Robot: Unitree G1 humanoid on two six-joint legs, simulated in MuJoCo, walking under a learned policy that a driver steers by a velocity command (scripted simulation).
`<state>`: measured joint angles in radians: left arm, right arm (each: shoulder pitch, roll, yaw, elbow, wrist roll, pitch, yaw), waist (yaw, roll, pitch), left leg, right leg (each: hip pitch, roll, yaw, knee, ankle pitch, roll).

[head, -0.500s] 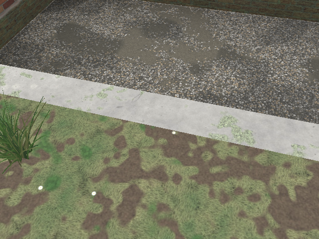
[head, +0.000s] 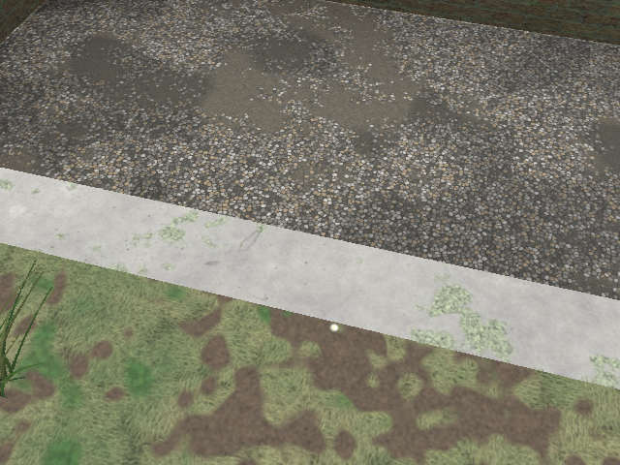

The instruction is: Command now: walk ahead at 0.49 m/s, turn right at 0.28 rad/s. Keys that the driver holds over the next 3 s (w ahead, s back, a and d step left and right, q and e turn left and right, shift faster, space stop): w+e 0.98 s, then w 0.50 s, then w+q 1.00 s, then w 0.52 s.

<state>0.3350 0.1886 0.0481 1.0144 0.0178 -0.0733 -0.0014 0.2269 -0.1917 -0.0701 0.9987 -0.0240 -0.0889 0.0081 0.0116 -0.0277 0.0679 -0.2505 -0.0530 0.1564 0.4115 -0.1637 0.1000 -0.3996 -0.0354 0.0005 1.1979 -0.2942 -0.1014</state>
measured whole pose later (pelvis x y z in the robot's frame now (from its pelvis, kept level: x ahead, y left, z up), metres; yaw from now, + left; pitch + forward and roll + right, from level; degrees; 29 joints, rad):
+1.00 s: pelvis +0.51 -0.12 -0.02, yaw -34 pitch +1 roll +0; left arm 0.45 0.28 0.07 0.75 0.00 -0.03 0.02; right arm 0.06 -0.21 -0.01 0.65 -0.03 -0.05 -0.03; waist 0.07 -0.01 0.03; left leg -0.48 -0.03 0.03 0.64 -0.18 0.05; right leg -0.18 0.20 0.19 0.96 -0.52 -0.11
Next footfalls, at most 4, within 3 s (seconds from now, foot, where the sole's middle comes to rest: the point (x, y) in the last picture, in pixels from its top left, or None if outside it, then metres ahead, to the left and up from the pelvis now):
0.40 right None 0.35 -0.12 -0.77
0.96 left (373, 372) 0.68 -0.12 -0.77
1.44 right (483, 387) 0.65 -0.36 -0.77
1.94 left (411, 327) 0.80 -0.22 -0.77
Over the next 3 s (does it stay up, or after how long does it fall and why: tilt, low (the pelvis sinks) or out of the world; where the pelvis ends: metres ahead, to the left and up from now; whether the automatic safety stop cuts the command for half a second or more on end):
stays up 0.75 -0.31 -0.01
